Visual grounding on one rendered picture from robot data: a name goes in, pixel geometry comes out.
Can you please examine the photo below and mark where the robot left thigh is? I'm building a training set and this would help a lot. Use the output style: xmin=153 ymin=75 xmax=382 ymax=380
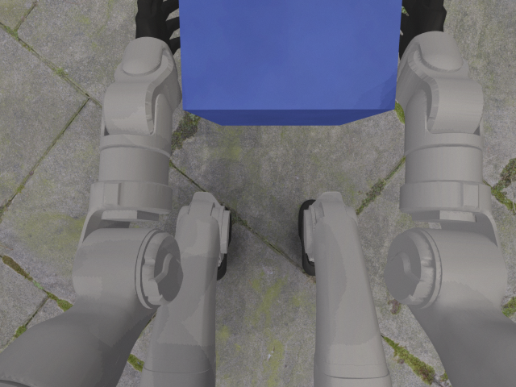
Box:
xmin=139 ymin=201 xmax=230 ymax=387

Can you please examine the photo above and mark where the right robot upper arm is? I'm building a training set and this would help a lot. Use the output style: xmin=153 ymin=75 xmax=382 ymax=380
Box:
xmin=384 ymin=227 xmax=516 ymax=387

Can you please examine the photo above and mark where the robot left hand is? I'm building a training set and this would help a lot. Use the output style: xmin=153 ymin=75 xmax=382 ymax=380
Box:
xmin=135 ymin=0 xmax=181 ymax=55

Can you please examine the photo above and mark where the carton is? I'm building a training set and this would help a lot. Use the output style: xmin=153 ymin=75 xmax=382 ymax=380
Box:
xmin=179 ymin=0 xmax=402 ymax=126

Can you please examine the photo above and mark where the left robot upper arm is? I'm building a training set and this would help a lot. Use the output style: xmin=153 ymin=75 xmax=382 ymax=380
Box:
xmin=0 ymin=228 xmax=183 ymax=387

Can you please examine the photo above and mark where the robot right foot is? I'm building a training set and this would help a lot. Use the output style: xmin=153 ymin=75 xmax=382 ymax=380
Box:
xmin=298 ymin=200 xmax=316 ymax=276

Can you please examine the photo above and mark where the right robot forearm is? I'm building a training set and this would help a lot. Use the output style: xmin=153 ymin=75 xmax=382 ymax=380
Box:
xmin=396 ymin=31 xmax=508 ymax=287

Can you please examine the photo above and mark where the left robot forearm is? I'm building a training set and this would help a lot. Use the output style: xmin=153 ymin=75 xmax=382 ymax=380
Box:
xmin=72 ymin=37 xmax=182 ymax=288

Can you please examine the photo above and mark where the robot right hand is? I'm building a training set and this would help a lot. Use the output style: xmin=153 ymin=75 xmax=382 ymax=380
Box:
xmin=399 ymin=0 xmax=447 ymax=60

